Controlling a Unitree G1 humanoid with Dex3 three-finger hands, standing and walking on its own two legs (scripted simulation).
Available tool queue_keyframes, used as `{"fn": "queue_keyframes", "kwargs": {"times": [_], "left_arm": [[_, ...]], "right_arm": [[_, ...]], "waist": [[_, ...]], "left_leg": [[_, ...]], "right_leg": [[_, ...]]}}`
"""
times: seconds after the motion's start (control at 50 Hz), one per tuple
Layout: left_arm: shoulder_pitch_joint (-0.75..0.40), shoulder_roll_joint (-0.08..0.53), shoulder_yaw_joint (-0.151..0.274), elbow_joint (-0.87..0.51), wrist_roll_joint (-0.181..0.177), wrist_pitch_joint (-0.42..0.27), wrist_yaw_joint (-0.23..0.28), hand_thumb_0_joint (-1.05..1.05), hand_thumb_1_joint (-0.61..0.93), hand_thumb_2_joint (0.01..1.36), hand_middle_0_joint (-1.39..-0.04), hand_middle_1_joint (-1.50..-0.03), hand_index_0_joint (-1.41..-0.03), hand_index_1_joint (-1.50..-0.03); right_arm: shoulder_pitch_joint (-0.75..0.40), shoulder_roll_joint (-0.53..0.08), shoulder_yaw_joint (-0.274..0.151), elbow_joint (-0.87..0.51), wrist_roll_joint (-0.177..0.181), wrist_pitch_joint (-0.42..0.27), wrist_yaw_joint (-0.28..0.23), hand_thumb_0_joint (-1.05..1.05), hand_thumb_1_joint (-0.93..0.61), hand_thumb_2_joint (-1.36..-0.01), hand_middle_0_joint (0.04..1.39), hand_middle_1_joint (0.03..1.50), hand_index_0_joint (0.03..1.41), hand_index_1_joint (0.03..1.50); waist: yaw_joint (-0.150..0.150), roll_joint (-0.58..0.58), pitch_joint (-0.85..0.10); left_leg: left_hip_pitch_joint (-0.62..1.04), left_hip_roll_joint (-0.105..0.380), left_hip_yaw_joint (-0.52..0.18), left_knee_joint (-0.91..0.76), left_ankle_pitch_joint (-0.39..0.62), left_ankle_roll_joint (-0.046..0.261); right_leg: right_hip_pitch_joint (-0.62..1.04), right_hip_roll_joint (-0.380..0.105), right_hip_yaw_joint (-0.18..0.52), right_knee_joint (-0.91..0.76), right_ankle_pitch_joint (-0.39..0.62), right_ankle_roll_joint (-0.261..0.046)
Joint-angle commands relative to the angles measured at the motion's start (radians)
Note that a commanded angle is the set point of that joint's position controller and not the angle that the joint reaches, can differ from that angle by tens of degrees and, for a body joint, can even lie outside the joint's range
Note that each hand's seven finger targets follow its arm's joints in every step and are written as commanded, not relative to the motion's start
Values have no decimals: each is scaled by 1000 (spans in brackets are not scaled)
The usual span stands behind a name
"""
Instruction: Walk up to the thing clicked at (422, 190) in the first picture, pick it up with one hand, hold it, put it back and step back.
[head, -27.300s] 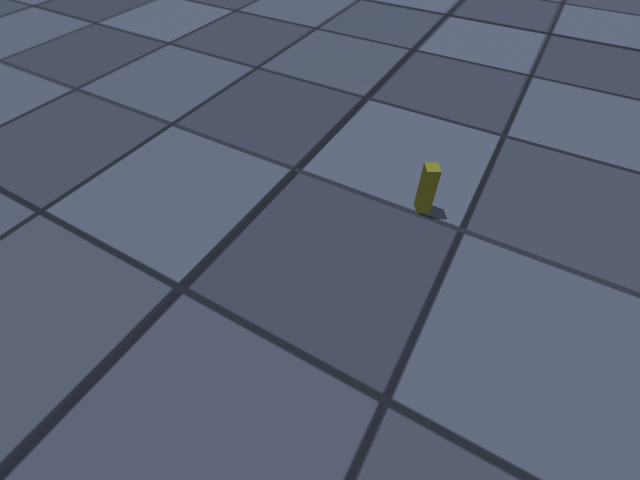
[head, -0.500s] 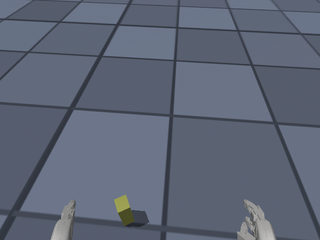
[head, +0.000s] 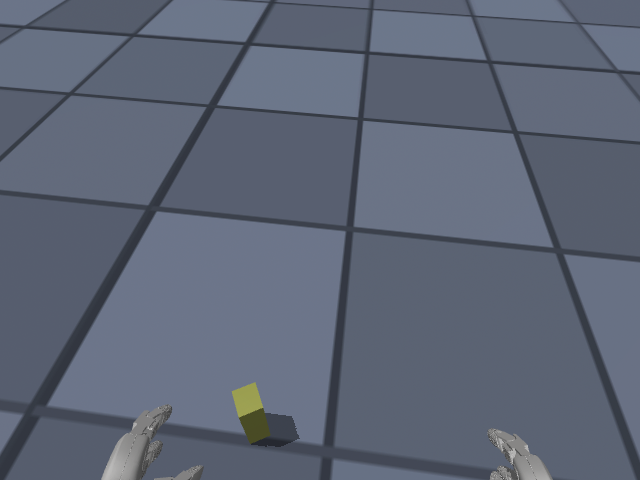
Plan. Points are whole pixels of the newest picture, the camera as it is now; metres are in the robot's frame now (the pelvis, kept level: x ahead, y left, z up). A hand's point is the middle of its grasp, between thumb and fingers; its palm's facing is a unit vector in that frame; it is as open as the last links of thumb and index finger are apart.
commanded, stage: stand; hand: left
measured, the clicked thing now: (252, 415) +0.39 +0.19 -0.61
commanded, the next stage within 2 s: none
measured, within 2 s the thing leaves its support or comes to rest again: neither
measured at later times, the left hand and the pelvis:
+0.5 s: hand out of the picture +0.04 +0.26 -0.12, palm faces +0.00 -0.94 -0.35, open 7.4 cm; pelvis +0.00 +0.01 +0.04, yaw +0 degrees
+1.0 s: hand out of the picture +0.04 +0.25 -0.11, palm faces +0.00 -0.94 -0.35, open 7.4 cm; pelvis -0.01 +0.00 +0.05, yaw +0 degrees
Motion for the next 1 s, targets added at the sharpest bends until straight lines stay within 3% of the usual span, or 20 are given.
{"fn": "queue_keyframes", "kwargs": {"times": [0.0, 0.06, 0.12, 0.16, 0.24, 0.28, 0.36, 0.46, 0.64, 0.68, 0.76, 0.82, 0.86, 0.94, 0.98], "left_arm": [[-51, 188, 89, 75, -12, -95, -14, 0, 900, 900, -200, -300, -200, -301], [-71, 197, 86, 190, -14, -107, -12, 0, 900, 900, -200, -300, -200, -301], [-106, 203, 85, 269, -21, -110, -10, 0, 900, 900, -200, -300, -200, -301], [-99, 207, 83, 328, -22, -108, -9, 0, 900, 900, -200, -300, -200, -301], [-97, 203, 73, 425, -31, -101, -9, 0, 900, 900, -200, -300, -200, -301], [-97, 216, 72, 471, -29, -100, -9, 0, 900, 900, -200, -300, -200, -301], [-127, 239, 67, 531, -32, -100, -9, 0, 900, 900, -200, -300, -200, -301], [-124, 233, 57, 599, -34, -95, -11, 0, 900, 900, -200, -300, -200, -301], [-149, 245, 57, 658, -33, -99, -13, 0, 900, 900, -200, -300, -200, -301], [-152, 250, 58, 665, -35, -102, -13, 0, 900, 900, -200, -300, -200, -301], [-168, 253, 59, 672, -35, -104, -13, 0, 900, 900, -200, -300, -200, -301], [-181, 260, 60, 676, -35, -100, -16, 0, 900, 900, -200, -300, -200, -301], [-172, 264, 59, 677, -37, -100, -18, 0, 900, 900, -200, -300, -200, -301], [-186, 262, 62, 675, -37, -102, -19, 0, 900, 900, -200, -300, -200, -301], [-184, 264, 61, 681, -38, -102, -20, 0, 900, 900, -200, -300, -200, -301]], "right_arm": [[-23, -199, -93, -40, 24, -12, 32, 0, -900, -900, 200, 300, 200, 300], [-39, -198, -91, 16, 22, -4, 39, 0, -900, -900, 200, 300, 200, 300], [-30, -208, -88, 65, 24, 7, 38, 0, -900, -900, 200, 300, 200, 300], [-47, -214, -86, 93, 28, 15, 39, 0, -900, -900, 200, 300, 200, 300], [-40, -234, -79, 159, 34, 14, 35, 0, -900, -900, 200, 300, 200, 300], [-56, -245, -78, 184, 37, 19, 35, 0, -900, -900, 200, 300, 200, 300], [-32, -250, -75, 242, 47, 26, 34, 0, -900, -900, 200, 300, 200, 300], [-58, -254, -69, 286, 48, 28, 35, 0, -900, -900, 200, 300, 200, 300], [-66, -249, -66, 331, 52, 34, 41, 0, -900, -900, 200, 300, 200, 300], [-70, -247, -66, 335, 54, 33, 41, 0, -900, -900, 200, 300, 200, 300], [-80, -251, -62, 344, 55, 33, 43, 0, -900, -900, 200, 300, 200, 300], [-71, -251, -61, 354, 54, 39, 44, 0, -900, -900, 200, 300, 200, 300], [-73, -254, -61, 355, 56, 38, 46, 0, -900, -900, 200, 300, 200, 300], [-81, -264, -61, 355, 56, 33, 45, 0, -900, -900, 200, 300, 200, 300], [-80, -262, -57, 359, 56, 34, 46, 0, -900, -900, 200, 300, 200, 300]], "waist": [[10, 20, -93], [11, 24, -76], [3, 44, -41], [13, 40, -19], [12, 78, -21], [16, 53, 15], [-6, 27, 17], [6, 44, 50], [3, 12, 73], [1, 4, 44], [1, 7, 55], [-4, 10, 88], [-2, 1, 78], [0, 15, 38], [0, 12, 59]], "left_leg": [[93, 22, -64, -219, 214, 70], [135, 31, -69, -259, 281, 64], [157, 41, -81, -330, 262, 63], [148, 48, -97, -378, 220, 59], [229, 75, -120, -469, 308, 50], [225, 70, -115, -492, 264, 44], [292, 66, -95, -526, 274, 37], [291, 79, -110, -588, 241, 33], [291, 72, -94, -614, 198, 27], [331, 76, -89, -602, 249, 30], [327, 80, -87, -604, 259, 29], [296, 72, -80, -615, 189, 24], [313, 72, -80, -608, 199, 25], [321, 84, -81, -607, 253, 27], [310, 81, -81, -612, 224, 27]], "right_leg": [[138, -52, 95, -222, 200, -76], [181, -53, 81, -247, 257, -62], [205, -54, 78, -285, 244, -55], [248, -52, 72, -330, 212, -49], [294, -47, 55, -369, 258, -36], [315, -55, 63, -417, 246, -33], [320, -69, 76, -475, 241, -32], [343, -69, 66, -503, 235, -23], [350, -78, 80, -564, 172, -16], [352, -89, 89, -576, 202, -18], [355, -89, 90, -584, 202, -15], [331, -84, 98, -604, 118, -16], [321, -89, 108, -615, 100, -20], [361, -92, 106, -598, 182, -23], [350, -85, 99, -598, 163, -18]]}}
